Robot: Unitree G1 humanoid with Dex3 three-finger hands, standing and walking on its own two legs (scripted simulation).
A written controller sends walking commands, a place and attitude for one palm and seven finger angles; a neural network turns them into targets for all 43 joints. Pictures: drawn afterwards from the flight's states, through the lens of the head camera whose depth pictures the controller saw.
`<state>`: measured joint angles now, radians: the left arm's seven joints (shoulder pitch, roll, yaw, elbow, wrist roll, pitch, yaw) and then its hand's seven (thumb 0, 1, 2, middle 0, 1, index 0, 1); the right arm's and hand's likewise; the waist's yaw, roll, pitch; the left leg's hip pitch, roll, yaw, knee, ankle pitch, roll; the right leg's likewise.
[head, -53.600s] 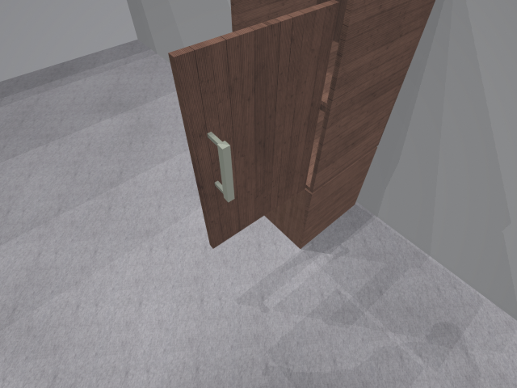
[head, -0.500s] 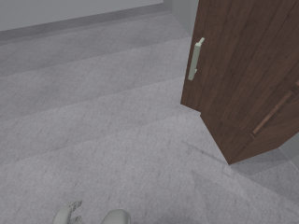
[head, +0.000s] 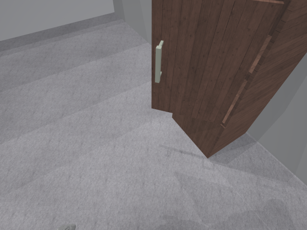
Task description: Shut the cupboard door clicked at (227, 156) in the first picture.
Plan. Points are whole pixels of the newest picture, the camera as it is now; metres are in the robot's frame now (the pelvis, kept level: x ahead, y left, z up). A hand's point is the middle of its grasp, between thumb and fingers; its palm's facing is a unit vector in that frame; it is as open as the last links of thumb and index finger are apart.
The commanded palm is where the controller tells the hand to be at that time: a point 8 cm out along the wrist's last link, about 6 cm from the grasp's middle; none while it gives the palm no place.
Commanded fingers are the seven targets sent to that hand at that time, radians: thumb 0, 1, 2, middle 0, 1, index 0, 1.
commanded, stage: turn to face it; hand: left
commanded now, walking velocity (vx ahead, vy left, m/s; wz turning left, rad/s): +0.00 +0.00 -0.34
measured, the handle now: (159, 62) +0.71 +0.02 +0.00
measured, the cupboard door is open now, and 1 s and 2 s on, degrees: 41 41 41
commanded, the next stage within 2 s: take the last steps up to it in 0.28 s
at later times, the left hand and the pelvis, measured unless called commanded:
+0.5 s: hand out of the picture +0.11 +0.19 -0.16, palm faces -0.14 -0.97 -0.18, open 7.3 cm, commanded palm none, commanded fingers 0.00 0.90 0.90 -0.20 -0.30 -0.20 -0.30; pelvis +0.00 +0.01 +0.01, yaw -9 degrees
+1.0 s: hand out of the picture +0.09 +0.15 -0.18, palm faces -0.14 -0.98 -0.13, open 7.3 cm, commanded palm none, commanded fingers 0.00 0.90 0.90 -0.20 -0.30 -0.20 -0.30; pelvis +0.11 -0.02 -0.01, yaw -12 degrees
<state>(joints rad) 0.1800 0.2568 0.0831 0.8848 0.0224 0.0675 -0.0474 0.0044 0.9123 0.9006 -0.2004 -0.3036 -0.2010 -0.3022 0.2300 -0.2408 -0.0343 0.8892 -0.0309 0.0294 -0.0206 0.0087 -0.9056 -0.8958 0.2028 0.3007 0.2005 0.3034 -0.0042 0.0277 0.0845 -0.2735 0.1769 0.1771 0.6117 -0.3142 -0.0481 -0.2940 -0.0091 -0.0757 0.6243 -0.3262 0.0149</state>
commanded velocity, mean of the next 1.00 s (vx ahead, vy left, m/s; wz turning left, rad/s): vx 0.18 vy -0.02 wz -0.15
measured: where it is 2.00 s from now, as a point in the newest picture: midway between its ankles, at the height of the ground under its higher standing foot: outside the picture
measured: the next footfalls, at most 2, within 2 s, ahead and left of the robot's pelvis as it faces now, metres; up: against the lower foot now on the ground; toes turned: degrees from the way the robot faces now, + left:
right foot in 0.02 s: +0.04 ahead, -0.13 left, +0.00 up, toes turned -4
left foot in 0.30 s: +0.06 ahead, +0.12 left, +0.00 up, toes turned -3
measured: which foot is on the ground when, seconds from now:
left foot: down 0.00-0.00, up 0.02-0.28, down 0.30-0.62, up 0.64-0.94, down 0.96-1.00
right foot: up 0.00-0.00, down 0.02-0.32, up 0.34-0.60, down 0.62-0.96, up 0.98-1.00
